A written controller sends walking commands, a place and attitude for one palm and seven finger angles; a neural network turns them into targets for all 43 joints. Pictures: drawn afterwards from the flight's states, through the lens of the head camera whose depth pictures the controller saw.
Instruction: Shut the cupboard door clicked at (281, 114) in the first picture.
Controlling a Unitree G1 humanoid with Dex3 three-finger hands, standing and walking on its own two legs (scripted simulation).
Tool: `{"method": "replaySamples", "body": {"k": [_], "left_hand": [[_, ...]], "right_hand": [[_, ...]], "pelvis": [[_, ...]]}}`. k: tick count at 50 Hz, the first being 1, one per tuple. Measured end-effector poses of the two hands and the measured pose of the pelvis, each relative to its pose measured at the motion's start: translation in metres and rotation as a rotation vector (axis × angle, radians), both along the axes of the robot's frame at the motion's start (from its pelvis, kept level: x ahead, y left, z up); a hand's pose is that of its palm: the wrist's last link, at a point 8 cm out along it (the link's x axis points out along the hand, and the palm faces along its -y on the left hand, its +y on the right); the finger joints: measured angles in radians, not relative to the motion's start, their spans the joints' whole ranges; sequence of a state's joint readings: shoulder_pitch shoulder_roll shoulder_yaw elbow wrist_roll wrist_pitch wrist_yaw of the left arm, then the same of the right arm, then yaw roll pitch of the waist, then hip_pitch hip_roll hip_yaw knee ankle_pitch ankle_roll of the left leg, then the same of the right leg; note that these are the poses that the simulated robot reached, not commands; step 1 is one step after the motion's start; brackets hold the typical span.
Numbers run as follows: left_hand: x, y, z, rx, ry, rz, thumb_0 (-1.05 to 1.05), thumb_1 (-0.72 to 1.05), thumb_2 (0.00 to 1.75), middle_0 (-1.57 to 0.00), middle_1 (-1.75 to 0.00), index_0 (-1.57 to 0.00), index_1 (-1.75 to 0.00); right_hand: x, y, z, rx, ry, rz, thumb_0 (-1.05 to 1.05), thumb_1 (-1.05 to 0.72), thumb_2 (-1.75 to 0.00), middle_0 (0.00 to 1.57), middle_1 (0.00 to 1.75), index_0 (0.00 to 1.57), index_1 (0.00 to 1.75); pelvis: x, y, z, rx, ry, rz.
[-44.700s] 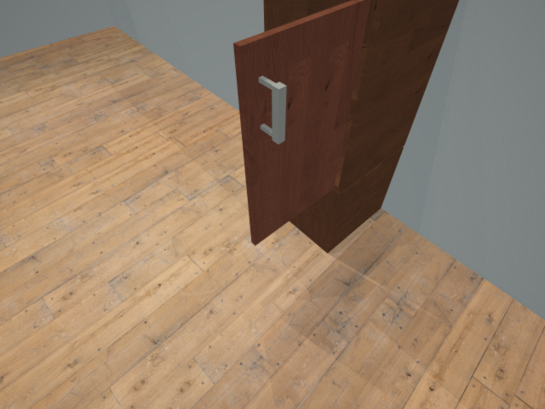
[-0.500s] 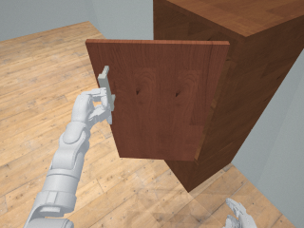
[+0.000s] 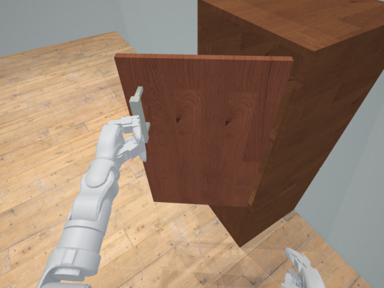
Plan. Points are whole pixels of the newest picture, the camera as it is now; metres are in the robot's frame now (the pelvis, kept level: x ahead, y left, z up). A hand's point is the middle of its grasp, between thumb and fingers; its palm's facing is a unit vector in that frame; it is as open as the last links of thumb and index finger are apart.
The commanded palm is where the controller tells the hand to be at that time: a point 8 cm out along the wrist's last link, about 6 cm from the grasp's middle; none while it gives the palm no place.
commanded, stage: push the door shut along its arc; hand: left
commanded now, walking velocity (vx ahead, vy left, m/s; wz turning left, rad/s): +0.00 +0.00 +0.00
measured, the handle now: (141, 115) +0.46 +0.15 +0.13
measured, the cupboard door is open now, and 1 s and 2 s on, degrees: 54 38 27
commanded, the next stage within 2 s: pull the fist back off the door in 1.84 s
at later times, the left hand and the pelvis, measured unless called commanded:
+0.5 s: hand (150, 125) +0.42 +0.12 +0.13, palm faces -0.12 -0.99 -0.03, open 3.1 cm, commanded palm +0.41 +0.17 +0.13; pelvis -0.01 +0.00 +0.00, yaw +0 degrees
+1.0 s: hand (168, 110) +0.47 +0.09 +0.13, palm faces -0.25 -0.97 -0.03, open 3.1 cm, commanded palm +0.48 +0.13 +0.13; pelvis -0.02 +0.00 -0.01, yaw +0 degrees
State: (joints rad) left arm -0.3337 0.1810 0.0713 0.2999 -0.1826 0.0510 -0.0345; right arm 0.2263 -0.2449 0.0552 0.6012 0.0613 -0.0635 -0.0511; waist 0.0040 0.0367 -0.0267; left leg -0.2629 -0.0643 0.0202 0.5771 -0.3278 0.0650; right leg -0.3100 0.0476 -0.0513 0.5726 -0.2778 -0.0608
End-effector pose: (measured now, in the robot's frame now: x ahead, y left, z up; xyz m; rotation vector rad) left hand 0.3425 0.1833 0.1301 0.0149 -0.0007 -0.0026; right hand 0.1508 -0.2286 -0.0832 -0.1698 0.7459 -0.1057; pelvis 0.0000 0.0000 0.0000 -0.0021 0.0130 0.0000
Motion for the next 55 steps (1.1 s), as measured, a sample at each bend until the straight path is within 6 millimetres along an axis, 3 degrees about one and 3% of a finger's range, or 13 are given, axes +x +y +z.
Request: {"method": "replaySamples", "body": {"k": [11,31,41,55], "left_hand": [[0.025,-0.006,0.002,0.015,0.032,-0.051,0.02,0.9,0.91,-1.31,-1.5,-1.31,-1.5],[0.078,-0.005,0.001,0.017,0.02,-0.139,0.02,0.89,0.92,-1.3,-1.5,-1.33,-1.5],[0.097,-0.02,0.002,0.02,0.031,-0.194,0.02,0.9,0.9,-1.31,-1.5,-1.32,-1.5],[0.139,-0.047,0.004,0.011,0.048,-0.283,0.02,0.9,0.9,-1.3,-1.5,-1.3,-1.5]], "right_hand": [[-0.012,0.001,-0.004,-0.005,0.034,-0.011,0.01,-0.9,-0.9,0.2,0.3,0.21,0.3],[-0.103,-0.027,-0.029,-0.054,0.255,-0.111,0.01,-0.91,-0.9,0.2,0.3,0.21,0.3],[-0.124,-0.028,-0.034,-0.061,0.302,-0.121,0.01,-0.91,-0.9,0.2,0.3,0.21,0.3],[-0.153,-0.033,-0.039,-0.08,0.381,-0.16,0.01,-0.9,-0.9,0.2,0.3,0.21,0.3]], "pelvis": [[-0.007,0.0,-0.001,0.001,0.005,0.008],[-0.013,0.002,-0.006,0.001,0.08,0.005],[-0.015,0.005,-0.009,0.001,0.109,0.009],[-0.014,0.005,-0.017,-0.002,0.191,0.002]]}}
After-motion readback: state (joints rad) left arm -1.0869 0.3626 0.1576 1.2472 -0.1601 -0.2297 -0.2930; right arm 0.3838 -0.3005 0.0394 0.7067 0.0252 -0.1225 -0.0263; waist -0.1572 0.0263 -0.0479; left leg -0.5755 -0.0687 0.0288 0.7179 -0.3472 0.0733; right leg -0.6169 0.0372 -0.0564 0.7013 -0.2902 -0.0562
